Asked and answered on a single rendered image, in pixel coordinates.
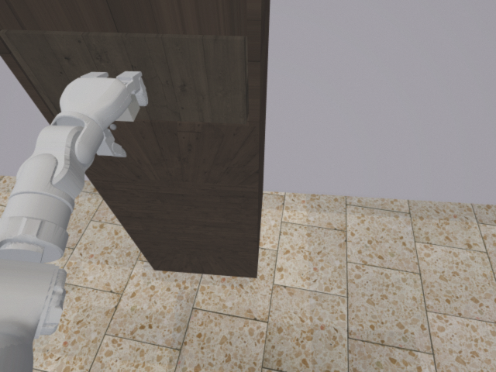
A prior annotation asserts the drawer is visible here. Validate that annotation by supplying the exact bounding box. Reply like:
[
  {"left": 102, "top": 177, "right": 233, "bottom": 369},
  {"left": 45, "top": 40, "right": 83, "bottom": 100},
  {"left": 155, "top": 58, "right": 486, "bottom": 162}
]
[{"left": 0, "top": 29, "right": 249, "bottom": 124}]

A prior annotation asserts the left robot forearm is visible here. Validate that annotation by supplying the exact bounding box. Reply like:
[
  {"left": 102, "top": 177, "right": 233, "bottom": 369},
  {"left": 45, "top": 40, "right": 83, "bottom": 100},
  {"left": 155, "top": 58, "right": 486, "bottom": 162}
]
[{"left": 0, "top": 111, "right": 104, "bottom": 263}]

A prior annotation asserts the handle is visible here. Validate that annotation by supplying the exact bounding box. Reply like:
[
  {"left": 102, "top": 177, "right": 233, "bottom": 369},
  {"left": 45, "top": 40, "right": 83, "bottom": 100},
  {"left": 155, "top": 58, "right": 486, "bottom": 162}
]
[{"left": 116, "top": 95, "right": 140, "bottom": 122}]

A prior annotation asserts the robot left hand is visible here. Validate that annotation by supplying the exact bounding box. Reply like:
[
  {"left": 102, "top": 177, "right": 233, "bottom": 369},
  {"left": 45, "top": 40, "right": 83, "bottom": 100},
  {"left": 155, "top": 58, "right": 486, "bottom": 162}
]
[{"left": 60, "top": 71, "right": 148, "bottom": 157}]

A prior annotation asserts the cabinet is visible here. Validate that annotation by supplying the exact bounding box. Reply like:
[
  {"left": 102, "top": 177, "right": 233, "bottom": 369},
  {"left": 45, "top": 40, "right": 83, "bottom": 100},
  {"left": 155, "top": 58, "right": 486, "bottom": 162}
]
[{"left": 0, "top": 0, "right": 270, "bottom": 278}]

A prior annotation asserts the robot left upper arm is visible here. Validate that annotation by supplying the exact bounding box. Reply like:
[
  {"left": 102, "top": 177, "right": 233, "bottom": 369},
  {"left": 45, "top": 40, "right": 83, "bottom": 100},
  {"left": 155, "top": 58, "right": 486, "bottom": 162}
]
[{"left": 0, "top": 259, "right": 67, "bottom": 372}]

